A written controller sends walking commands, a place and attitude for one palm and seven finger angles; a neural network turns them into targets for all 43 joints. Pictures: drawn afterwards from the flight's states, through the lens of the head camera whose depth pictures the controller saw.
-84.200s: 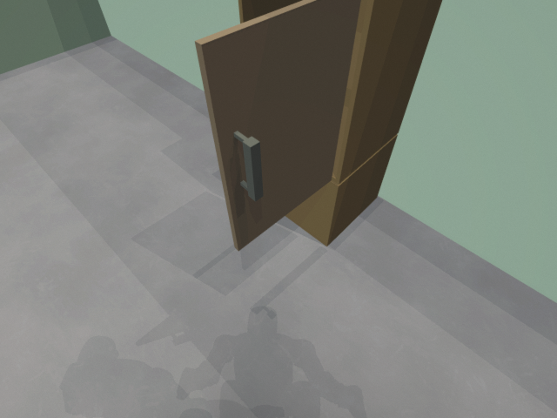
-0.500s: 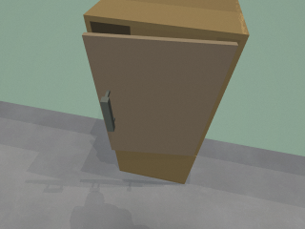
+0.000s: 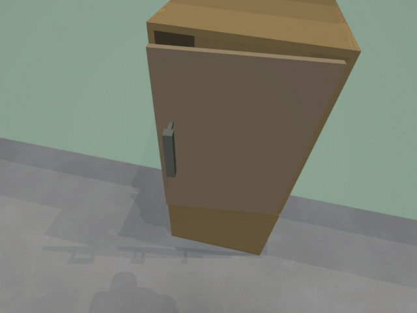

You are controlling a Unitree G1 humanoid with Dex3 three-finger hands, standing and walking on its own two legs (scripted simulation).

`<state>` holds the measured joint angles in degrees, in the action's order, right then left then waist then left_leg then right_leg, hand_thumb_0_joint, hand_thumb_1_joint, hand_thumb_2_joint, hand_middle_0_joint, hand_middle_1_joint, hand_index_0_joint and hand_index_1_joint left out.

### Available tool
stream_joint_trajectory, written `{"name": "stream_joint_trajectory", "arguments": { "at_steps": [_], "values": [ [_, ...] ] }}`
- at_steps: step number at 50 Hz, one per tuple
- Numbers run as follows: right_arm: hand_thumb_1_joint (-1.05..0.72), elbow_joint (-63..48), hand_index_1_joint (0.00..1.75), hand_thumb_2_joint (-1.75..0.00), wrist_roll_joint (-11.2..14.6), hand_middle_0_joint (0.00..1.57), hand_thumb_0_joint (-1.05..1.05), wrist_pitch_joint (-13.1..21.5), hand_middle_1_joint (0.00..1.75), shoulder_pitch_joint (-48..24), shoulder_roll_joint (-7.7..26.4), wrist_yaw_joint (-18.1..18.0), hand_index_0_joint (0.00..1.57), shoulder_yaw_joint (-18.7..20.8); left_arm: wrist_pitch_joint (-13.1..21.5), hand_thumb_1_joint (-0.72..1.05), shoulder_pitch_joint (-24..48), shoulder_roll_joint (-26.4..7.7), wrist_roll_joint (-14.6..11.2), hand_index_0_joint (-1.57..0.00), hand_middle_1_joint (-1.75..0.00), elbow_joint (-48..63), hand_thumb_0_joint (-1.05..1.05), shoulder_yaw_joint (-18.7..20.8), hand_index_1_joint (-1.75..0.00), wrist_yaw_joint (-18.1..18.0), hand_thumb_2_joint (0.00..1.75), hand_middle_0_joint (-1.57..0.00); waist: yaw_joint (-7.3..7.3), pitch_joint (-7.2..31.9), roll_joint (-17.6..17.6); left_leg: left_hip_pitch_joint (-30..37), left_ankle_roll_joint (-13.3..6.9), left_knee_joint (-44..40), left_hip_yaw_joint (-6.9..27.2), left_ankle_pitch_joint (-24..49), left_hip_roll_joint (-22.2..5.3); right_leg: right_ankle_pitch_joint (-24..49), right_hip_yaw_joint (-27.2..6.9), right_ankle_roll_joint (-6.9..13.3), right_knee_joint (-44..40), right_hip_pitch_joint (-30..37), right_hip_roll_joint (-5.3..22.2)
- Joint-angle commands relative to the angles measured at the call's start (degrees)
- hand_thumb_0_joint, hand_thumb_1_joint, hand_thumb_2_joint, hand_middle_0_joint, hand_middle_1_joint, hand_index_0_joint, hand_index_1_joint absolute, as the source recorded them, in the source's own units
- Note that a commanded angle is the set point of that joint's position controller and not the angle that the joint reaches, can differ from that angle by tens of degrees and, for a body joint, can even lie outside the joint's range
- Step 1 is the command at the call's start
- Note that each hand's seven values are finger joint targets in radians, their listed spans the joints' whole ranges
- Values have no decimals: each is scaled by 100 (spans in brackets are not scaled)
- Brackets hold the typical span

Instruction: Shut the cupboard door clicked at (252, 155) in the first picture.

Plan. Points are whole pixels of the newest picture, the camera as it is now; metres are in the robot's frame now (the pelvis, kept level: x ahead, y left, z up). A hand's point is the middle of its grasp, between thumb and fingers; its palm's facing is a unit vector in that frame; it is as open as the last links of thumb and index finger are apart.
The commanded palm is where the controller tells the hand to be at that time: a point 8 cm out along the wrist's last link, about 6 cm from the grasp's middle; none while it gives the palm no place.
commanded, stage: look again from close up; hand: left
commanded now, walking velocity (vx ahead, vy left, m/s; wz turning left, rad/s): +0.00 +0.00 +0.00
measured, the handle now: (171, 149) +0.53 +0.13 -0.02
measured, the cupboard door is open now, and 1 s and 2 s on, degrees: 8 8 8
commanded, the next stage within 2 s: shuffle to correct the standing spot in 0.04 s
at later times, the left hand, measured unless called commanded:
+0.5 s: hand out of the picture -0.03 +0.15 -0.18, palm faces +0.01 -0.99 -0.15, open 7.4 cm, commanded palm none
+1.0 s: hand out of the picture +0.05 +0.15 -0.18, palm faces +0.00 -0.98 -0.20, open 7.3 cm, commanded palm none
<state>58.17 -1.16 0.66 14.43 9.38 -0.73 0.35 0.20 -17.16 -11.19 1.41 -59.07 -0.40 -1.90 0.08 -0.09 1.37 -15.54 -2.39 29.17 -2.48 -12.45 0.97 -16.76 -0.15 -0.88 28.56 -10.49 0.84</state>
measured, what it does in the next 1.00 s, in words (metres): stands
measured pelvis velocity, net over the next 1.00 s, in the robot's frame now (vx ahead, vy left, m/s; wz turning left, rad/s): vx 0.03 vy -0.03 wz -0.03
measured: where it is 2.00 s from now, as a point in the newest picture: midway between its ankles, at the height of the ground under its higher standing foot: outside the picture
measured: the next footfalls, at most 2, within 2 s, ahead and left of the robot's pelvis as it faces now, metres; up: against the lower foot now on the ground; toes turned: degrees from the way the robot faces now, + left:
none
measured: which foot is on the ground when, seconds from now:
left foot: down 0.00-1.00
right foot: down 0.00-1.00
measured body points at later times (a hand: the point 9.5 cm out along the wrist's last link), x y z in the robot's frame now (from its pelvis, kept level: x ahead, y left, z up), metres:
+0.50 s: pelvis +0.01 -0.01 +0.00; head +0.02 +0.00 +0.45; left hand -0.03 +0.21 -0.17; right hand +0.01 -0.25 -0.15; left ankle +0.04 +0.09 -0.74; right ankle -0.01 -0.13 -0.74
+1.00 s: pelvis +0.03 -0.03 +0.00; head +0.05 -0.01 +0.45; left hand +0.05 +0.20 -0.17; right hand +0.07 -0.26 -0.15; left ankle +0.04 +0.08 -0.74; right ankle -0.02 -0.13 -0.74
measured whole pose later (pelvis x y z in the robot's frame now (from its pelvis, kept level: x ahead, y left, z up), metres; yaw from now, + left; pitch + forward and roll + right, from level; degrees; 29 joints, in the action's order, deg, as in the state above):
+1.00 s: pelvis +0.03 -0.03 +0.00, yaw -2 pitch -1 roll +0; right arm 60.8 -0.3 0.5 11.7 8.1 -2.6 1.6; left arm -0.1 -16.4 -9.8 1.4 -59.4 0.8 -2.9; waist 0.0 -2.4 1.9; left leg -15.1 -0.7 31.6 -5.1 -15.6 -1.9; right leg -19.8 1.4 0.9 29.6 -9.6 -0.8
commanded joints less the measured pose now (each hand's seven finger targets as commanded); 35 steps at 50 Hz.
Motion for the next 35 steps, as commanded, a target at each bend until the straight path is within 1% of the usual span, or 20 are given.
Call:
{"name": "stream_joint_trajectory", "arguments": {
  "at_steps": [1,4,7,9,12,14,17,21,23,24,26,27,28,29,30,31,32,33,34,35],
  "values": [
    [-90,-315,30,-90,16,20,0,104,30,97,923,-37,20,147,70,90,-402,-494,-19,-20,-30,240,0,78,-30,-24,90,-20,-62,-271,-401,-160,-96,-1218,1084,-870,-757,101,-241,272,-408,-223,268],
    [-90,-276,30,-90,29,20,0,108,30,71,982,-28,20,146,76,90,-409,-544,-24,-20,-30,205,0,70,-30,-10,90,-20,-60,-292,-266,-141,-87,-1277,1095,-893,-762,118,-255,261,-474,-228,302],
    [-90,-200,30,-90,42,20,0,125,30,70,999,-27,20,142,95,90,-370,-603,-28,-20,-30,161,0,65,-30,-9,90,-20,-42,-241,-182,-2,-74,-1195,1015,-534,-729,263,-293,249,-552,-196,359],
    [-90,-73,30,-90,27,20,0,74,30,178,847,-19,20,93,46,90,-524,-385,-29,-20,-30,34,0,12,-30,1,90,-20,-20,-244,-287,14,-56,-1382,1086,-1295,-797,-197,-137,205,-458,-245,272],
    [-90,-33,30,-90,8,20,0,6,30,228,975,-36,20,167,-4,90,-632,-351,32,-20,-30,9,0,35,-30,41,90,-20,-19,-425,-459,-120,-194,-1650,1354,-2184,-1025,-620,103,226,-136,-482,89],
    [-90,-28,30,-90,-1,20,0,-21,30,221,1030,-52,20,206,-28,90,-712,-307,51,-20,-30,-2,0,51,-30,72,90,-20,-36,-601,-464,-236,-298,-1699,1470,-2391,-1155,-642,176,251,-8,-628,35],
    [-90,-10,30,-90,-3,20,0,3,30,294,987,-78,20,232,-9,90,-815,-259,45,-20,-30,-15,0,78,-30,109,90,-20,-48,-491,-495,-138,-363,-1499,1411,-2048,-1179,-528,157,295,-58,-638,55],
    [-90,-17,30,-90,5,20,0,36,30,298,841,-88,20,240,35,90,-1006,-282,32,-20,-30,-41,0,125,-30,134,90,-20,-85,-493,-293,-372,-281,-986,1021,-1564,-992,-449,-105,375,-369,-418,197],
    [-90,-36,30,-90,12,20,0,72,30,257,696,-93,20,217,58,90,-1122,-336,14,-20,-30,-66,0,163,-30,126,90,-20,-114,-449,89,-530,-178,-405,620,-1193,-727,-473,-507,491,-649,-274,386],
    [-90,-59,30,-90,10,20,0,81,30,239,576,-93,20,196,65,90,-1151,-381,7,-20,-30,-78,0,183,-30,112,90,-20,-109,-511,427,-696,-95,10,310,-1040,-512,-479,-780,586,-822,-207,515],
    [-90,-74,30,-90,3,20,0,108,30,183,324,-85,20,139,75,90,-1268,-496,1,-20,-30,-128,0,240,-30,71,90,-20,-128,-531,940,-1048,35,847,-265,-846,-214,98,-1252,843,-1064,37,946],
    [-90,-84,30,-90,-10,20,0,113,30,136,285,-85,20,132,81,90,-1274,-497,2,-20,-30,-138,0,250,-30,57,90,-20,-118,-577,905,-1060,57,1067,-341,-956,-219,382,-1353,983,-1085,-4,1093],
    [-90,-70,30,-90,-11,20,0,119,30,120,229,-86,20,131,83,90,-1272,-465,11,-20,-30,-122,0,259,-30,51,90,-20,-111,-594,759,-1037,58,1121,-333,-1066,-241,634,-1316,1076,-1033,-26,1112],
    [-90,-39,30,-90,-3,20,0,130,30,149,197,-85,20,124,75,90,-1207,-441,14,-20,-30,-131,0,257,-30,46,90,-20,-56,-613,662,-822,51,867,-352,-996,-286,797,-1150,1080,-874,-130,1034],
    [-90,49,30,-90,2,20,0,147,30,268,146,-80,20,107,73,90,-1146,-365,4,-20,-30,-128,0,245,-30,40,90,-20,5,-595,388,-453,40,520,-368,-536,-321,1067,-884,955,-655,-247,872],
    [-90,192,30,-90,20,20,0,174,30,468,165,-98,20,79,73,90,-1046,-254,-15,-20,-30,-129,0,220,-30,30,90,-20,87,-502,36,72,17,105,-170,259,-477,1381,-590,755,-318,-456,616],
    [-90,323,30,-90,27,20,0,192,30,647,342,-120,20,87,81,90,-1046,-153,-12,-20,-30,-125,0,180,-30,29,90,-20,75,-323,-615,578,-83,-90,269,1256,-792,1435,-258,510,91,-646,304],
    [-90,437,30,-90,34,20,0,194,30,799,519,-165,20,121,95,90,-1026,-72,-19,-20,-30,-156,0,157,-30,12,90,-20,82,-181,-1236,890,-313,-294,733,2211,-1221,936,91,305,445,-755,89],
    [-90,473,30,-90,55,20,0,182,30,807,607,-220,20,111,98,90,-1030,4,-32,-20,-30,-205,0,126,-30,-16,90,-20,17,-144,-1493,924,-506,-404,932,3097,-1485,320,252,205,485,-677,13],
    [-90,475,30,-90,72,20,0,162,30,630,550,-254,20,88,99,90,-1108,67,-47,-20,-30,-295,0,102,-30,-44,90,-20,-93,-248,-1256,872,-539,-255,826,3799,-1488,338,191,188,210,-511,73]
  ]
}}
